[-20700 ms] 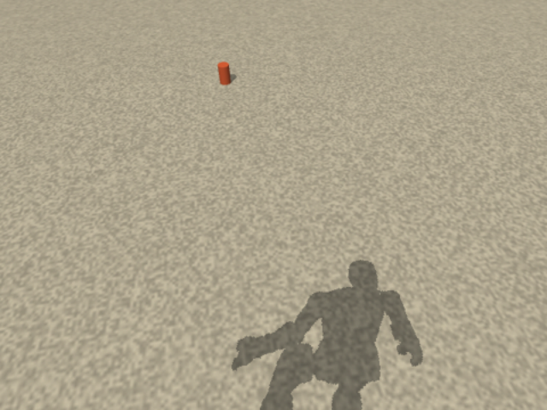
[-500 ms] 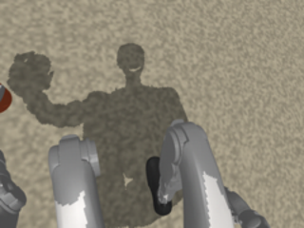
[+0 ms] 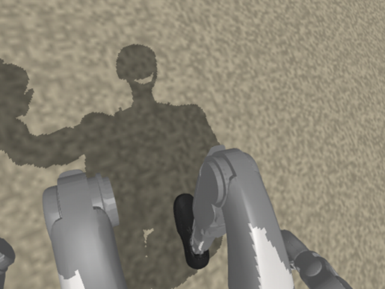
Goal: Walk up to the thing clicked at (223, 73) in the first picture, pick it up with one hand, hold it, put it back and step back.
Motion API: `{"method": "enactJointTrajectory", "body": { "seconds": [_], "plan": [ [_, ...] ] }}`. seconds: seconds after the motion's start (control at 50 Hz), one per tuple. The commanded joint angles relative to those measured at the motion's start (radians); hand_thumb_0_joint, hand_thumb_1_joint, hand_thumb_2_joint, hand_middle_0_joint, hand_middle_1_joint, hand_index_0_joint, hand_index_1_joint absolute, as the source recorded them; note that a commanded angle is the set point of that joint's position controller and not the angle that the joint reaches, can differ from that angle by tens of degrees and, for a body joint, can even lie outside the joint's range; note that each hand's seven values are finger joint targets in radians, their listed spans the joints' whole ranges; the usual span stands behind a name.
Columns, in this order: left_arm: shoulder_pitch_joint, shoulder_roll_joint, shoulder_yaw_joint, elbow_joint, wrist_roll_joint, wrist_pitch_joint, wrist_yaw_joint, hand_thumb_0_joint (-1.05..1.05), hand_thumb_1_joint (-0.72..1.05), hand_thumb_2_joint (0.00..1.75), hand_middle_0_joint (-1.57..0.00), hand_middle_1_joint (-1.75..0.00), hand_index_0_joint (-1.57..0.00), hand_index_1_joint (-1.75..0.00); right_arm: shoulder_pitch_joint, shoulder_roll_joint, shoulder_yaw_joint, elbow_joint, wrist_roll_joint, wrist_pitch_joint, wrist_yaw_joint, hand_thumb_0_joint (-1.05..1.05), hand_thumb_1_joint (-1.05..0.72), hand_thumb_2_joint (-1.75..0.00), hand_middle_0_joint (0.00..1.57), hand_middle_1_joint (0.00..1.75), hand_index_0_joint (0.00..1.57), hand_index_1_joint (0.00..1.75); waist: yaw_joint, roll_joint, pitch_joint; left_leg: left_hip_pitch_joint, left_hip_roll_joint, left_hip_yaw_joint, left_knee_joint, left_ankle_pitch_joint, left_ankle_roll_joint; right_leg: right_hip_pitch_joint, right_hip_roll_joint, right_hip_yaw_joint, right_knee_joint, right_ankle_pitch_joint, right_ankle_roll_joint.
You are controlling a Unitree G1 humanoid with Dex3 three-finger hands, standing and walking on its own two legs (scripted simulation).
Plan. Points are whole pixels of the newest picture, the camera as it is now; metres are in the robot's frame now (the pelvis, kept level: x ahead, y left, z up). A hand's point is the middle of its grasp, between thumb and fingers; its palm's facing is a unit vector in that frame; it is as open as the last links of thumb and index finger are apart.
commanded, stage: lower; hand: left
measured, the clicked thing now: out of the picture +0.43 +0.36 -0.13
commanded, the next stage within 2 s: loosen in 1.10 s
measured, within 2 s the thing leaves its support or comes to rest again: rests again in 1.56 s
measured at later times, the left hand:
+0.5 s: hand out of the picture +0.44 +0.36 -0.17, palm faces +0.56 -0.83 -0.04, open 10.7 cm
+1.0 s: hand out of the picture +0.44 +0.35 -0.19, palm faces +0.56 -0.83 -0.02, open 10.7 cm
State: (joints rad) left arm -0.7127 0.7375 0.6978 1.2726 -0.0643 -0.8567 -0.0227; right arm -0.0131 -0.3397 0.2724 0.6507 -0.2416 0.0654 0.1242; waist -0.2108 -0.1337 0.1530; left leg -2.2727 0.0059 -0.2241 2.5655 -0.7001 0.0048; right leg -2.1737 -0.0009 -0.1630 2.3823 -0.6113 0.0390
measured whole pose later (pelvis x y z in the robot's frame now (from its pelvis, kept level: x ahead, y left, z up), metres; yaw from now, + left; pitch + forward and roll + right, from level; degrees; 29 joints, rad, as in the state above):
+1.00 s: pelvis -0.01 +0.01 -0.01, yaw -5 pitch +13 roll -18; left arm -0.71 0.98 0.71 1.52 -0.09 -1.03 0.01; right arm -0.17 -0.39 0.51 0.54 -0.34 0.07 0.11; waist -0.25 -0.28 0.32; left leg -2.21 0.02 -0.35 2.66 -0.72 0.02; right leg -2.08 0.05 -0.25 2.38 -0.57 0.07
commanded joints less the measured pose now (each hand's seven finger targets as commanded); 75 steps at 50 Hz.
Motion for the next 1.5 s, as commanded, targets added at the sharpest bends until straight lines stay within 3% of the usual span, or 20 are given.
{"method": "enactJointTrajectory", "body": {
  "seconds": [0.0, 0.12, 0.18, 0.26, 0.36, 0.42, 0.46, 0.58, 0.64, 0.7, 0.82, 1.1, 1.18, 1.26, 1.28, 1.38, 1.44, 1.48],
  "plan": [
    [-0.197, 0.216, -0.004, -0.075, -0.019, -0.075, 0.008, 0.00, 0.18, 1.29, -1.34, -1.45, -1.37, -1.44, 0.103, -0.320, -0.063, -0.029, -0.003, 0.002, -0.014, 0.00, -0.90, -0.90, 0.20, 0.30, 0.20, 0.30, -0.055, 0.356, -0.571, 0.369, 0.039, 0.038, -0.314, 0.115, -0.011, 0.300, 0.047, -0.080, -0.170, 0.121, -0.056],
    [-0.222, 0.351, 0.047, -0.075, -0.010, -0.137, 0.017, 0.00, 0.21, 1.29, -1.33, -1.45, -1.36, -1.44, 0.072, -0.335, -0.025, -0.043, -0.025, 0.004, -0.015, 0.00, -0.90, -0.90, 0.20, 0.30, 0.20, 0.30, -0.057, 0.387, -0.591, 0.389, 0.047, 0.034, -0.287, 0.122, -0.011, 0.352, 0.056, -0.084, -0.162, 0.126, -0.052],
    [-0.217, 0.395, 0.074, -0.060, -0.010, -0.165, 0.023, 0.00, 0.20, 1.28, -1.33, -1.44, -1.36, -1.43, 0.063, -0.349, -0.005, -0.042, -0.041, 0.005, -0.016, 0.00, -0.90, -0.90, 0.20, 0.30, 0.20, 0.30, -0.062, 0.426, -0.593, 0.425, 0.054, 0.026, -0.285, 0.148, -0.020, 0.366, 0.059, -0.095, -0.149, 0.149, -0.052],
    [-0.211, 0.422, 0.070, -0.028, -0.001, -0.180, 0.025, 0.00, 0.22, 1.27, -1.31, -1.42, -1.34, -1.41, 0.036, -0.360, 0.016, -0.048, -0.055, 0.007, -0.019, 0.00, -0.90, -0.90, 0.20, 0.30, 0.20, 0.30, -0.075, 0.452, -0.551, 0.418, 0.060, 0.019, -0.288, 0.134, -0.023, 0.356, 0.063, -0.105, -0.147, 0.143, -0.054],
    [-0.183, 0.383, 0.030, 0.016, -0.004, -0.186, 0.007, 0.00, 0.25, 1.26, -1.32, -1.42, -1.35, -1.41, 0.006, -0.384, 0.031, -0.063, -0.064, 0.008, -0.020, 0.00, -0.91, -0.90, 0.20, 0.30, 0.20, 0.30, -0.099, 0.464, -0.498, 0.451, 0.071, -0.018, -0.298, 0.138, -0.034, 0.315, 0.061, -0.135, -0.128, 0.150, -0.052],
    [-0.166, 0.400, 0.048, 0.022, -0.025, -0.196, 0.005, 0.00, 0.23, 1.26, -1.30, -1.40, -1.33, -1.39, 0.001, -0.389, 0.044, -0.065, -0.070, 0.009, -0.020, 0.00, -0.90, -0.90, 0.20, 0.30, 0.20, 0.30, -0.093, 0.459, -0.516, 0.464, 0.072, -0.022, -0.280, 0.182, -0.035, 0.350, 0.064, -0.138, -0.124, 0.187, -0.047],
    [-0.173, 0.389, 0.046, 0.036, -0.037, -0.200, 0.010, 0.00, 0.24, 1.27, -1.29, -1.41, -1.33, -1.40, -0.003, -0.396, 0.053, -0.071, -0.071, 0.010, -0.020, 0.00, -0.90, -0.90, 0.20, 0.30, 0.20, 0.30, -0.110, 0.434, -0.502, 0.459, 0.075, -0.035, -0.276, 0.190, -0.033, 0.357, 0.066, -0.148, -0.125, 0.198, -0.043],
    [-0.191, 0.462, 0.045, 0.040, -0.023, -0.226, 0.023, 0.00, 0.27, 1.26, -1.30, -1.39, -1.33, -1.38, -0.039, -0.393, 0.082, -0.079, -0.084, 0.012, -0.025, 0.00, -0.89, -0.90, 0.20, 0.30, 0.20, 0.30, -0.115, 0.426, -0.476, 0.420, 0.078, -0.027, -0.252, 0.158, -0.024, 0.380, 0.076, -0.146, -0.139, 0.180, -0.041],
    [-0.188, 0.480, 0.046, 0.054, -0.011, -0.237, 0.028, 0.00, 0.28, 1.28, -1.32, -1.41, -1.35, -1.40, -0.056, -0.407, 0.086, -0.084, -0.091, 0.015, -0.027, 0.00, -0.89, -0.90, 0.20, 0.30, 0.20, 0.30, -0.117, 0.459, -0.446, 0.445, 0.085, -0.045, -0.277, 0.135, -0.034, 0.354, 0.074, -0.158, -0.129, 0.158, -0.043],
    [-0.179, 0.479, 0.039, 0.074, -0.010, -0.240, 0.029, 0.00, 0.27, 1.27, -1.32, -1.40, -1.34, -1.40, -0.074, -0.414, 0.094, -0.097, -0.093, 0.017, -0.026, 0.00, -0.89, -0.90, 0.20, 0.30, 0.20, 0.30, -0.120, 0.459, -0.418, 0.443, 0.091, -0.061, -0.289, 0.096, -0.036, 0.332, 0.076, -0.168, -0.125, 0.132, -0.043],
    [-0.166, 0.454, 0.025, 0.100, -0.029, -0.242, 0.027, 0.00, 0.23, 1.25, -1.29, -1.38, -1.32, -1.37, -0.077, -0.419, 0.111, -0.103, -0.100, 0.019, -0.029, 0.00, -0.89, -0.90, 0.20, 0.30, 0.20, 0.30, -0.139, 0.451, -0.436, 0.472, 0.094, -0.071, -0.270, 0.172, -0.038, 0.371, 0.082, -0.178, -0.122, 0.197, -0.035],
    [-0.147, 0.498, 0.025, 0.123, -0.035, -0.268, 0.040, 0.00, 0.24, 1.21, -1.27, -1.34, -1.30, -1.33, -0.107, -0.423, 0.140, -0.125, -0.109, 0.022, -0.032, 0.00, -0.88, -0.90, 0.20, 0.30, 0.20, 0.30, -0.135, 0.444, -0.400, 0.440, 0.097, -0.078, -0.268, 0.134, -0.034, 0.390, 0.095, -0.190, -0.134, 0.172, -0.037],
    [-0.165, 0.486, 0.007, 0.116, -0.027, -0.276, 0.042, 0.00, 0.24, 1.20, -1.28, -1.34, -1.30, -1.33, -0.119, -0.432, 0.142, -0.129, -0.113, 0.024, -0.035, 0.00, -0.89, -0.90, 0.20, 0.30, 0.20, 0.30, -0.151, 0.464, -0.374, 0.483, 0.108, -0.103, -0.285, 0.155, -0.043, 0.354, 0.089, -0.201, -0.118, 0.184, -0.036],
    [-0.174, 0.504, 0.015, 0.107, -0.031, -0.280, 0.048, 0.00, 0.07, 0.91, -1.16, -1.15, -1.21, -1.11, -0.120, -0.427, 0.151, -0.126, -0.117, 0.025, -0.034, 0.00, -0.90, -0.89, 0.20, 0.30, 0.20, 0.30, -0.154, 0.457, -0.383, 0.460, 0.104, -0.093, -0.268, 0.148, -0.037, 0.385, 0.095, -0.200, -0.130, 0.186, -0.033],
    [-0.158, 0.504, 0.023, 0.103, -0.033, -0.279, 0.051, 0.00, 0.05, 0.86, -1.13, -1.10, -1.17, -1.06, -0.118, -0.428, 0.148, -0.127, -0.115, 0.023, -0.036, 0.00, -0.90, -0.89, 0.20, 0.30, 0.20, 0.30, -0.142, 0.451, -0.383, 0.468, 0.105, -0.091, -0.266, 0.155, -0.035, 0.382, 0.095, -0.194, -0.131, 0.191, -0.033],
    [-0.169, 0.499, 0.002, 0.119, -0.024, -0.278, 0.052, 0.00, -0.10, 0.68, -1.03, -0.94, -1.07, -0.91, -0.120, -0.431, 0.152, -0.128, -0.118, 0.026, -0.036, 0.00, -0.89, -0.89, 0.20, 0.30, 0.20, 0.30, -0.156, 0.460, -0.365, 0.466, 0.109, -0.103, -0.284, 0.129, -0.038, 0.366, 0.096, -0.204, -0.127, 0.169, -0.035],
    [-0.160, 0.505, 0.004, 0.119, -0.029, -0.272, 0.052, 0.00, -0.26, 0.59, -0.83, -0.76, -0.85, -0.75, -0.127, -0.427, 0.151, -0.137, -0.115, 0.024, -0.035, 0.00, -0.90, -0.89, 0.20, 0.30, 0.20, 0.30, -0.145, 0.435, -0.359, 0.433, 0.103, -0.088, -0.274, 0.088, -0.029, 0.368, 0.099, -0.197, -0.146, 0.143, -0.035],
    [-0.170, 0.493, -0.009, 0.127, -0.031, -0.273, 0.050, 0.00, -0.29, 0.51, -0.74, -0.66, -0.76, -0.65, -0.127, -0.426, 0.154, -0.136, -0.116, 0.022, -0.034, 0.00, -0.90, -0.89, 0.20, 0.30, 0.20, 0.30, -0.153, 0.432, -0.352, 0.422, 0.102, -0.091, -0.274, 0.082, -0.028, 0.367, 0.101, -0.201, -0.146, 0.139, -0.035]
  ]
}}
